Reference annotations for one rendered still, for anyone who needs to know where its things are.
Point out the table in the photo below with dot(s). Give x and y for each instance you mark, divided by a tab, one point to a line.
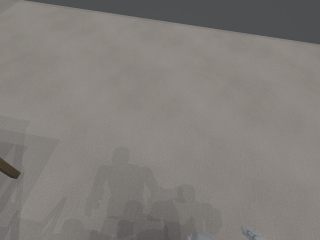
8	169

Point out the right robot hand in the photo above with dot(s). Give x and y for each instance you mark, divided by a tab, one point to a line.
252	234

